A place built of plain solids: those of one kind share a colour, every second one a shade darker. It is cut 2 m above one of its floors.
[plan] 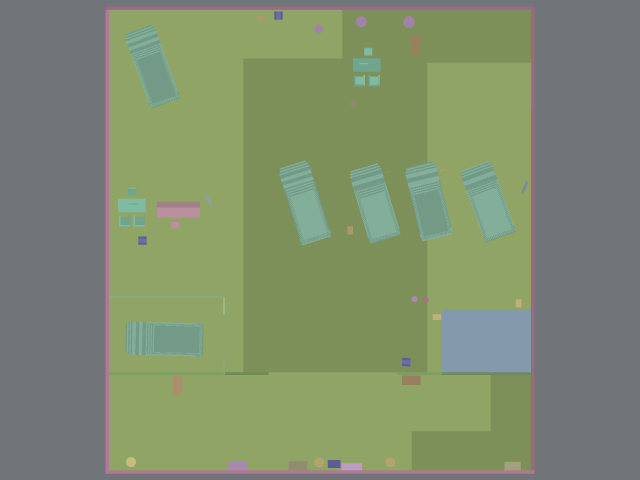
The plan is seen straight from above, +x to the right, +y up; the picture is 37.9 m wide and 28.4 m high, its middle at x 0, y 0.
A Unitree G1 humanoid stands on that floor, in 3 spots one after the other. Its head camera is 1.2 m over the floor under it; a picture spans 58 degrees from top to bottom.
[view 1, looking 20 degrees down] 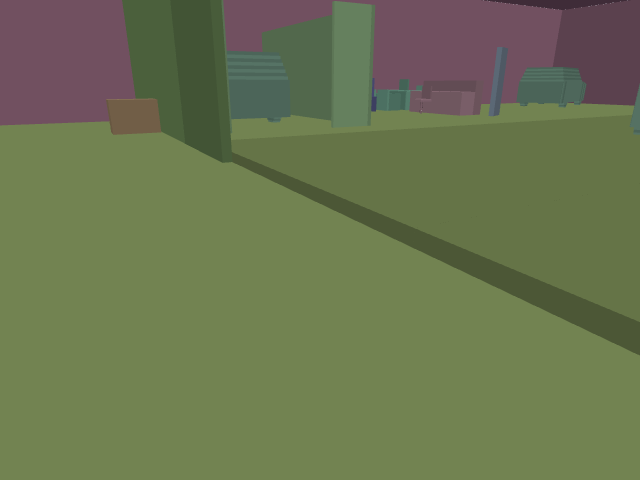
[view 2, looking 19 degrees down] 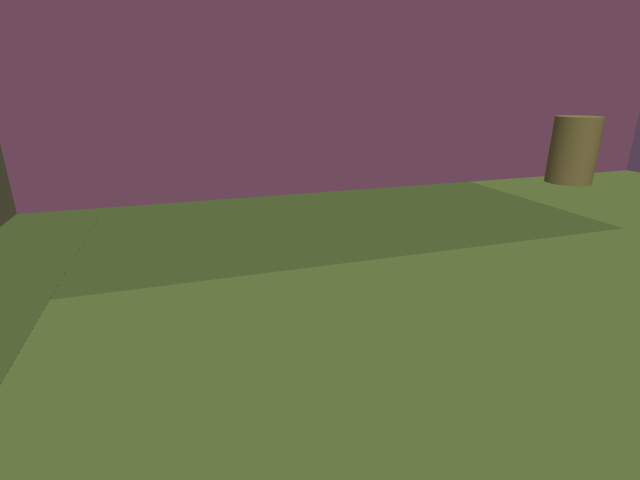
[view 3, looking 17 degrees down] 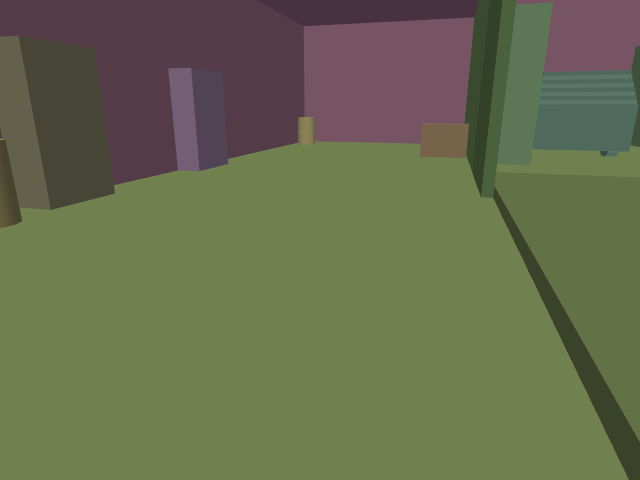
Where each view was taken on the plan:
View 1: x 3.70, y -9.96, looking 151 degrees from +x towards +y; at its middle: floor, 3.51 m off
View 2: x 9.28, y -8.56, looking -108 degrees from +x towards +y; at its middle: floor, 3.69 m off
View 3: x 3.31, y -8.50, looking -164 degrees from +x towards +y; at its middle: floor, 4.10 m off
